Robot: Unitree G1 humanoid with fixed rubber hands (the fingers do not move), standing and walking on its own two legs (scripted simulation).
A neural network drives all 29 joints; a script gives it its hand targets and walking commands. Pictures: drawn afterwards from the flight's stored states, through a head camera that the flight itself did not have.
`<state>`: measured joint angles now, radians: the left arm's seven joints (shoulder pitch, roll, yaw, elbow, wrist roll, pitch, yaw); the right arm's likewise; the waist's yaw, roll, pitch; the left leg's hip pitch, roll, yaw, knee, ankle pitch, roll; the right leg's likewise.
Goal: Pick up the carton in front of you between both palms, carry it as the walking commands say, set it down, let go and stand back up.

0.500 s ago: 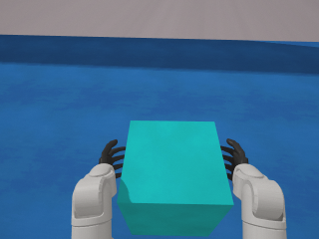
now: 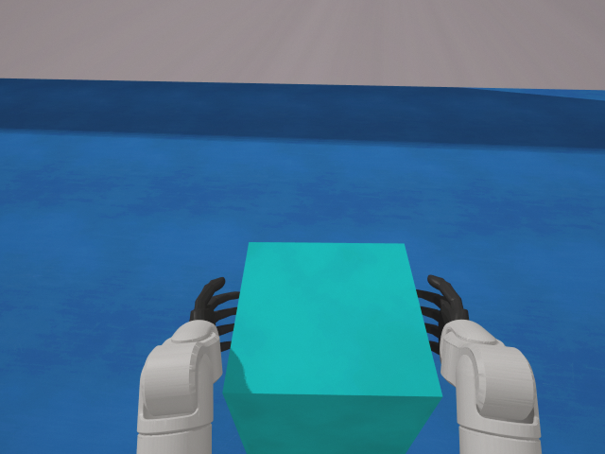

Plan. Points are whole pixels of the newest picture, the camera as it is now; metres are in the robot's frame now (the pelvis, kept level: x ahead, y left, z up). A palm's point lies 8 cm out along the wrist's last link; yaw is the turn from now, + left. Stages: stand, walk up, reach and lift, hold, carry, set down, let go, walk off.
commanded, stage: carry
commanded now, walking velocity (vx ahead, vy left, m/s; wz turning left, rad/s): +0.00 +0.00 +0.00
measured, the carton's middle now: (324, 356) +0.28 +0.00 +0.01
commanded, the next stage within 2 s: hold in 1.12 s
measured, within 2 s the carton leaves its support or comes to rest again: neither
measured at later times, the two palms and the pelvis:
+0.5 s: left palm (209, 372) +0.23 +0.15 +0.05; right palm (453, 372) +0.23 -0.15 +0.05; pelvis -0.03 +0.00 +0.00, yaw +0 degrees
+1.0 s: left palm (215, 368) +0.24 +0.14 +0.04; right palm (451, 367) +0.25 -0.16 +0.04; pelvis -0.04 -0.01 +0.00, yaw +0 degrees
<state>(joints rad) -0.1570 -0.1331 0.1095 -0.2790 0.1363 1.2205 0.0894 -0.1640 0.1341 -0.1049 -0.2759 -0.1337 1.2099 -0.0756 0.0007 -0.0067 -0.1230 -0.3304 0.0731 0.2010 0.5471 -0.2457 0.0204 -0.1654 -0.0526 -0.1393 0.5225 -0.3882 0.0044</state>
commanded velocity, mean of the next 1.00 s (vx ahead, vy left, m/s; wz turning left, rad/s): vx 0.00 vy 0.00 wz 0.00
